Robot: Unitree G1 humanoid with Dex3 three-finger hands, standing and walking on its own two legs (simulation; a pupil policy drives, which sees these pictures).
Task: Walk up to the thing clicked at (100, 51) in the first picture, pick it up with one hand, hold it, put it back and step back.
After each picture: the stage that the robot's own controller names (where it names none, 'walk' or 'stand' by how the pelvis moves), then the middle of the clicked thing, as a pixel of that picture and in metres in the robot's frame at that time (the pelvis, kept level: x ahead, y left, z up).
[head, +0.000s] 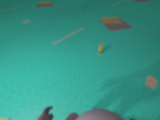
stand; (100, 49) +1.39 -0.21 -0.65
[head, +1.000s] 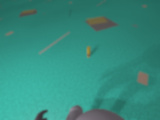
walk; (88, 52) +1.27 +0.13 -0.64
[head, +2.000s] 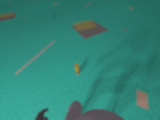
walk; (77, 69) +0.80 +0.27 -0.64
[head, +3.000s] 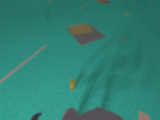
walk; (72, 85) +0.51 +0.19 -0.64
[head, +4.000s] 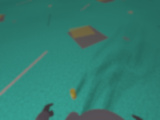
stand; (73, 94) +0.39 +0.22 -0.64
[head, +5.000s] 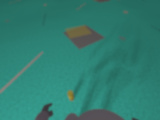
stand; (71, 96) +0.36 +0.23 -0.65
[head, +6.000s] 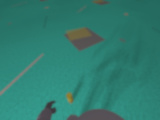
stand; (70, 98) +0.34 +0.25 -0.65
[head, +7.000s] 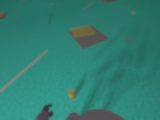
stand; (72, 94) +0.37 +0.23 -0.65
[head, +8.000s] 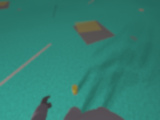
stand; (75, 90) +0.40 +0.16 -0.63
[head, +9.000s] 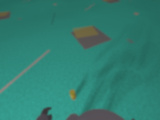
stand; (73, 95) +0.38 +0.21 -0.66
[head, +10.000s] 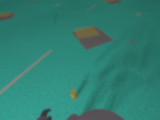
stand; (73, 94) +0.38 +0.20 -0.66
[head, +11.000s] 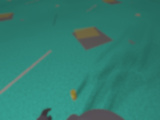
stand; (73, 95) +0.39 +0.21 -0.66
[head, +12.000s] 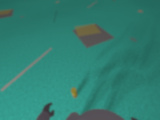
go down; (74, 93) +0.39 +0.20 -0.65
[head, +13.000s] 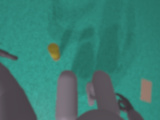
go down; (55, 53) +0.46 +0.24 -0.24
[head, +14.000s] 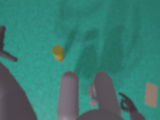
approach; (59, 55) +0.46 +0.23 -0.25
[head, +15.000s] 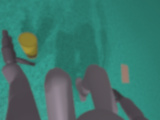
close in; (30, 48) +0.45 +0.27 -0.17
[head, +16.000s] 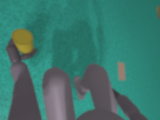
close; (25, 46) +0.44 +0.29 -0.17
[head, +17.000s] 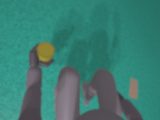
lift; (45, 55) +0.37 +0.28 -0.11
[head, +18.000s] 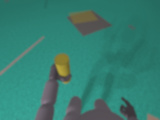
lift; (64, 71) +0.32 +0.18 +0.05
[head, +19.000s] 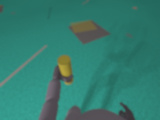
hold; (66, 71) +0.33 +0.17 +0.04
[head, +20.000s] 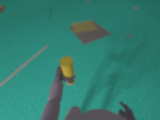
hold; (68, 72) +0.33 +0.16 +0.04
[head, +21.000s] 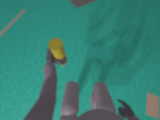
crouch; (60, 54) +0.44 +0.20 -0.03
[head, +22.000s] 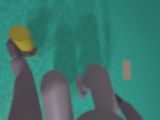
lower; (26, 45) +0.46 +0.27 -0.17
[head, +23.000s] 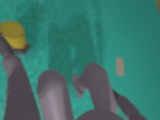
lower; (18, 42) +0.47 +0.29 -0.17
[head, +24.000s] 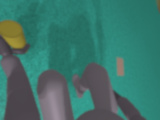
lower; (17, 41) +0.47 +0.30 -0.17
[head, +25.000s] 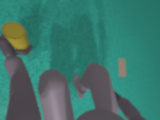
lower; (20, 42) +0.46 +0.29 -0.17
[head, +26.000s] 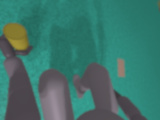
loosen; (20, 43) +0.46 +0.29 -0.17
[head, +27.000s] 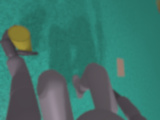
open; (23, 44) +0.46 +0.28 -0.17
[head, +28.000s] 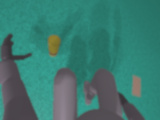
stand; (53, 47) +0.47 +0.25 -0.20
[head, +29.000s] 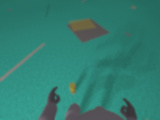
stand; (72, 88) +0.42 +0.17 -0.57
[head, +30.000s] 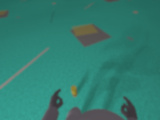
stand; (74, 91) +0.42 +0.18 -0.60
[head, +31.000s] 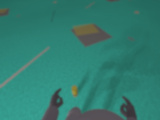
stand; (74, 91) +0.42 +0.17 -0.60
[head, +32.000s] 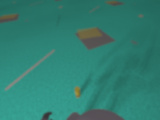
walk; (77, 92) +0.44 +0.17 -0.66
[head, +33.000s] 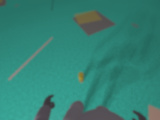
walk; (81, 77) +0.52 +0.13 -0.64
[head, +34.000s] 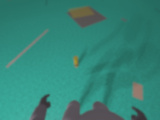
walk; (76, 62) +0.78 +0.21 -0.63
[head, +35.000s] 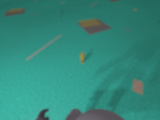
stand; (82, 58) +1.08 +0.19 -0.63
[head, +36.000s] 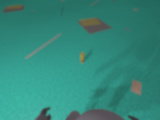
stand; (82, 57) +1.08 +0.17 -0.65
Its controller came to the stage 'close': yes
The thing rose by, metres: 0.69
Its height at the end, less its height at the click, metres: +0.00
